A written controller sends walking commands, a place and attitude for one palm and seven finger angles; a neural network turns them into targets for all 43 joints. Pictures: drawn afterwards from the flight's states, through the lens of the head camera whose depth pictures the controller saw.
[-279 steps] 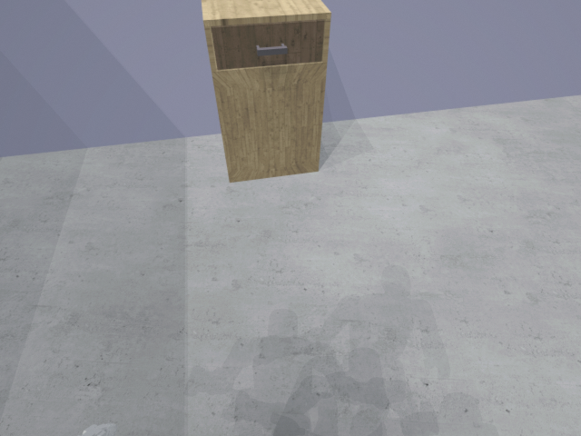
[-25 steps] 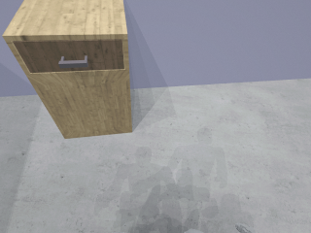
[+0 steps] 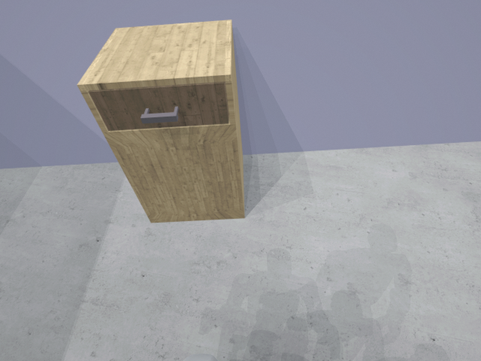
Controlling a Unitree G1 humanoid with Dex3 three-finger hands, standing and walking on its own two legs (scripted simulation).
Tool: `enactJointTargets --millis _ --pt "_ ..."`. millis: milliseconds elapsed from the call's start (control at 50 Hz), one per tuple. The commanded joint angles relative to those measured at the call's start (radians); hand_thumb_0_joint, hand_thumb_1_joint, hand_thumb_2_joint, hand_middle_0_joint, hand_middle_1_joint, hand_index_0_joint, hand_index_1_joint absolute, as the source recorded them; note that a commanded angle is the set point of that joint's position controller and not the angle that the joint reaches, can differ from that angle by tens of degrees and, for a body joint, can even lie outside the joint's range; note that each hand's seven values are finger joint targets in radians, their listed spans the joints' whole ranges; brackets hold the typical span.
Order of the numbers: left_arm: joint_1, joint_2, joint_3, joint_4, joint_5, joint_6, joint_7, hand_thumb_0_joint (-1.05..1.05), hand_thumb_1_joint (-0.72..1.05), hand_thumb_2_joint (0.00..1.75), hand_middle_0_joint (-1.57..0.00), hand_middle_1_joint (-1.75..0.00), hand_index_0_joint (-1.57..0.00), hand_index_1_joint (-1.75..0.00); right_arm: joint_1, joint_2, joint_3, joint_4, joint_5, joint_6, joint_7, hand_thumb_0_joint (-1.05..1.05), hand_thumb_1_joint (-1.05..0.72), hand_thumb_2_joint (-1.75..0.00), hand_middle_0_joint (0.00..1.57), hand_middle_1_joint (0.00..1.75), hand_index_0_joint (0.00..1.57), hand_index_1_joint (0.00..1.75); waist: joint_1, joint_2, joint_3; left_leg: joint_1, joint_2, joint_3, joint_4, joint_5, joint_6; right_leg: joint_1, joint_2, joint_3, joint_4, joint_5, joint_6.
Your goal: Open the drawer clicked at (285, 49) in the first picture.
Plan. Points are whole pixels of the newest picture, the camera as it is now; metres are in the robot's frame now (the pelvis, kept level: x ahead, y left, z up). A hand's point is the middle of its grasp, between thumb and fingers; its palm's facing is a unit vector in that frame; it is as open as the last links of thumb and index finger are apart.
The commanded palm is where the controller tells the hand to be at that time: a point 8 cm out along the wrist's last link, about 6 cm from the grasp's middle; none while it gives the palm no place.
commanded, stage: take the last steps up to it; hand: left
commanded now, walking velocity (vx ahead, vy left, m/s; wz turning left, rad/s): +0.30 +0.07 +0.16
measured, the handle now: (160, 114) +0.85 +0.32 -0.09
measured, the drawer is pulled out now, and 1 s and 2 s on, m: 0.00 0.00 0.00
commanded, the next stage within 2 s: come to a stop and stand still in 1.06 s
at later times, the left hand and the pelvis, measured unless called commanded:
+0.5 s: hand out of the picture +0.02 +0.25 -0.17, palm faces +0.13 -0.97 -0.18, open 7.4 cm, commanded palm none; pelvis +0.06 +0.07 +0.00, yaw +3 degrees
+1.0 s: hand (157, 298) +0.28 +0.21 -0.16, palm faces +0.10 -0.97 -0.23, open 7.2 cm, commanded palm none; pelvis +0.24 +0.02 +0.00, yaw +3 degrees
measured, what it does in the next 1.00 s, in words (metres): walks ahead: left foot, then right foot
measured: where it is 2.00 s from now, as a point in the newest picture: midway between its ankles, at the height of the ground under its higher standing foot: (251, 348)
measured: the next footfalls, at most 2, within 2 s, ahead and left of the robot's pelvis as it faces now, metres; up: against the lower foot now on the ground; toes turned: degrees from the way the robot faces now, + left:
left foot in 0.30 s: +0.05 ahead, +0.17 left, +0.00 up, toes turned +10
right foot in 0.74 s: +0.29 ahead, -0.06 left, +0.00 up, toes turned -6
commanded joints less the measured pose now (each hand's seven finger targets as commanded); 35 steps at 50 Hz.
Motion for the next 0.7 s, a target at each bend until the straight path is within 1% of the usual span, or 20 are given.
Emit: enactJointTargets --millis 0,100,140,180,200,220,240,260,280,300,320,340,360,400,420,480,500,600,660,680 --pt "0.085 0.198 0.056 -0.012 0.007 -0.043 0.007 0.0 0.9 0.9 -0.2 -0.3 -0.2 -0.3 -0.042 -0.053 -0.01 -0.063 -0.011 -0.029 0.009 0.0 -0.9 -0.9 0.2 0.3 0.2 0.3 0.054 -0.187 0.015 -0.099 0.056 0.018 -0.045 0.027 -0.017 0.085 -0.274 0.247 -0.315 -0.11 -0.078" --pt "0.184 0.21 0.058 0.055 0.016 -0.056 -0.003 0.0 0.9 0.9 -0.2 -0.3 -0.2 -0.3 -0.102 -0.026 0.002 -0.075 -0.008 -0.051 0.018 0.0 -0.9 -0.9 0.2 0.3 0.2 0.3 0.094 -0.201 0.02 -0.085 0.071 0.066 -0.256 -0.02 -0.003 0.154 -0.298 0.262 -0.343 -0.167 -0.103" --pt "0.189 0.221 0.058 0.074 0.018 -0.056 -0.006 0.0 0.9 0.9 -0.2 -0.3 -0.2 -0.3 -0.096 -0.013 0.008 -0.072 -0.005 -0.06 0.018 0.0 -0.9 -0.9 0.2 0.3 0.2 0.3 0.091 -0.207 0.015 -0.03 0.061 0.087 -0.336 -0.027 0.009 0.134 -0.295 0.24 -0.339 -0.155 -0.106" --pt "0.178 0.223 0.059 0.091 0.018 -0.054 -0.008 0.0 0.9 0.9 -0.2 -0.3 -0.2 -0.3 -0.063 -0.004 0.015 -0.065 -0.002 -0.068 0.016 0.0 -0.9 -0.9 0.2 0.3 0.2 0.3 0.073 -0.228 0.012 0.063 0.054 0.109 -0.433 -0.025 0.021 0.078 -0.284 0.213 -0.322 -0.15 -0.101" --pt "0.156 0.222 0.059 0.097 0.016 -0.05 -0.009 0.0 0.9 0.9 -0.2 -0.3 -0.2 -0.3 -0.024 0.001 0.017 -0.051 -0.001 -0.073 0.015 0.0 -0.9 -0.9 0.2 0.3 0.2 0.3 0.049 -0.221 0.013 0.143 0.044 0.131 -0.507 0.004 0.024 0.031 -0.26 0.179 -0.299 -0.184 -0.083" --pt "0.142 0.216 0.058 0.102 0.01 -0.045 -0.01 0.0 0.9 0.9 -0.2 -0.3 -0.2 -0.3 0.029 0.006 0.021 -0.027 -0.003 -0.079 0.01 0.0 -0.9 -0.9 0.2 0.3 0.2 0.3 0.025 -0.202 0.006 0.261 0.027 0.165 -0.6 0.069 0.025 -0.04 -0.228 0.139 -0.266 -0.225 -0.059" --pt "0.127 0.197 0.053 0.107 0.004 -0.04 -0.013 0.0 0.9 0.9 -0.2 -0.3 -0.2 -0.3 0.092 -0.01 0.02 -0.001 -0.001 -0.086 0.002 0.0 -0.9 -0.9 0.2 0.3 0.2 0.3 -0.004 -0.143 -0.002 0.393 0.023 0.175 -0.673 0.101 0.024 -0.13 -0.189 0.093 -0.213 -0.259 -0.031" --pt "0.116 0.153 0.043 0.1 0.002 -0.036 -0.017 0.0 0.9 0.9 -0.2 -0.3 -0.2 -0.3 0.174 -0.061 0.009 0.025 -0.003 -0.094 -0.009 0.0 -0.9 -0.9 0.2 0.3 0.2 0.3 -0.043 0.006 -0.016 0.512 0.112 0.053 -0.734 0.001 0.047 -0.247 -0.132 0.042 -0.065 -0.27 0.006" --pt "0.1 0.089 0.029 0.074 0.0 -0.032 -0.024 0.0 0.9 0.9 -0.2 -0.3 -0.2 -0.3 0.249 -0.148 -0.011 0.042 -0.012 -0.095 -0.019 0.0 -0.9 -0.9 0.2 0.3 0.2 0.3 -0.074 0.233 0.015 0.536 0.319 -0.237 -0.868 -0.219 0.127 -0.406 -0.029 -0.065 0.187 -0.28 0.049" --pt "0.03 0.09 0.023 0.031 0.008 -0.035 -0.025 0.0 0.9 0.9 -0.2 -0.3 -0.2 -0.3 0.295 -0.19 -0.016 0.043 -0.009 -0.09 -0.023 0.0 -0.9 -0.9 0.2 0.3 0.2 0.3 -0.093 0.218 0.062 0.48 0.411 -0.384 -0.95 -0.309 0.19 -0.481 -0.015 -0.019 0.357 -0.302 0.041" --pt "-0.008 0.092 0.029 0.029 0.016 -0.031 -0.023 0.0 0.9 0.9 -0.2 -0.3 -0.2 -0.3 0.263 -0.166 -0.012 0.047 -0.012 -0.093 -0.028 0.0 -0.9 -0.9 0.2 0.3 0.2 0.3 -0.086 0.205 0.102 0.396 0.416 -0.375 -0.98 -0.349 0.204 -0.495 -0.045 0.037 0.483 -0.277 0.032" --pt "-0.015 0.105 0.034 0.04 0.014 -0.029 -0.029 0.0 0.9 0.9 -0.2 -0.3 -0.2 -0.3 0.209 -0.123 0.003 0.036 -0.009 -0.097 -0.032 0.0 -0.9 -0.9 0.2 0.3 0.2 0.3 -0.061 0.159 0.154 0.319 0.381 -0.325 -0.988 -0.304 0.203 -0.494 -0.066 0.069 0.549 -0.197 0.03" --pt "0.013 0.1 0.036 0.061 0.013 -0.031 -0.038 0.0 0.9 0.9 -0.2 -0.3 -0.2 -0.3 0.162 -0.085 0.015 0.026 -0.007 -0.105 -0.035 0.0 -0.9 -0.9 0.2 0.3 0.2 0.3 -0.03 0.108 0.173 0.285 0.34 -0.241 -0.983 -0.204 0.188 -0.47 -0.081 0.078 0.573 -0.123 0.032" --pt "0.084 0.085 0.033 0.097 0.012 -0.031 -0.045 0.0 0.9 0.9 -0.2 -0.3 -0.2 -0.3 0.13 -0.052 0.021 0.02 -0.002 -0.125 -0.039 0.0 -0.9 -0.9 0.2 0.3 0.2 0.3 0.009 0.058 0.106 0.317 0.282 -0.119 -0.958 0.019 0.177 -0.419 -0.086 0.07 0.572 -0.027 0.048" --pt "0.087 0.08 0.032 0.102 0.011 -0.028 -0.044 0.0 0.9 0.9 -0.2 -0.3 -0.2 -0.3 0.143 -0.05 0.023 0.029 0.0 -0.132 -0.041 0.0 -0.9 -0.9 0.2 0.3 0.2 0.3 0.012 0.05 0.099 0.327 0.272 -0.085 -0.951 0.109 0.181 -0.413 -0.085 0.067 0.566 -0.007 0.056" --pt "0.05 0.077 0.031 0.085 0.008 -0.023 -0.042 0.0 0.9 0.9 -0.2 -0.3 -0.2 -0.3 0.182 -0.042 0.022 0.054 0.004 -0.143 -0.044 0.0 -0.9 -0.9 0.2 0.3 0.2 0.3 0.014 0.047 0.089 0.384 0.278 -0.045 -0.934 0.277 0.208 -0.44 -0.092 0.064 0.497 0.023 0.072" --pt "0.019 0.078 0.032 0.076 0.007 -0.024 -0.042 0.0 0.9 0.9 -0.2 -0.3 -0.2 -0.3 0.203 -0.037 0.022 0.065 0.003 -0.144 -0.045 0.0 -0.9 -0.9 0.2 0.3 0.2 0.3 0.004 0.033 0.093 0.399 0.278 -0.043 -0.93 0.319 0.211 -0.442 -0.09 0.061 0.466 0.029 0.071" --pt "-0.096 0.065 0.035 0.029 0.001 -0.031 -0.047 0.0 0.9 0.9 -0.2 -0.3 -0.2 -0.3 0.227 -0.046 0.012 0.098 -0.009 -0.139 -0.043 0.0 -0.9 -0.9 0.2 0.3 0.2 0.3 -0.015 0.06 0.125 0.363 0.29 -0.005 -0.885 0.355 0.203 -0.337 -0.066 0.024 0.231 0.021 0.053" --pt "-0.064 0.068 0.043 0.035 0.004 -0.041 -0.048 0.0 0.9 0.9 -0.2 -0.3 -0.2 -0.3 0.216 -0.054 0.009 0.108 -0.013 -0.134 -0.044 0.0 -0.9 -0.9 0.2 0.3 0.2 0.3 0.011 0.063 0.11 0.323 0.276 0.019 -0.791 0.405 0.179 -0.178 -0.02 -0.012 0.127 0.036 0.029" --pt "0.03 0.086 0.05 0.063 0.005 -0.047 -0.047 0.0 0.9 0.9 -0.2 -0.3 -0.2 -0.3 0.201 -0.058 0.01 0.108 -0.01 -0.132 -0.043 0.0 -0.9 -0.9 0.2 0.3 0.2 0.3 0.058 0.035 0.059 0.308 0.246 0.055 -0.678 0.469 0.157 -0.047 0.01 -0.035 0.069 0.065 0.02"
